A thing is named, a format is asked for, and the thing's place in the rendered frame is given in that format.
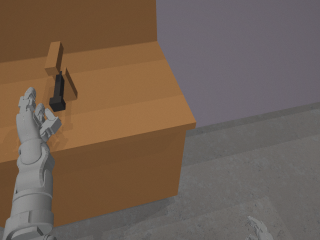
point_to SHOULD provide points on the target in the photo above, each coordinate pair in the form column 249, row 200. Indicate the robot left forearm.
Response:
column 31, row 213

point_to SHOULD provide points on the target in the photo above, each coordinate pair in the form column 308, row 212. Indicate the right robot hand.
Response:
column 260, row 230

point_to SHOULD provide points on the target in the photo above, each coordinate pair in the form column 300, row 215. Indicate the counter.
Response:
column 123, row 129

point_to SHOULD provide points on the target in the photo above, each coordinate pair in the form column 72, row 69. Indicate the tap lever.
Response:
column 57, row 102

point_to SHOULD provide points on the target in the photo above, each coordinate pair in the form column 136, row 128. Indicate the left robot hand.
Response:
column 32, row 125

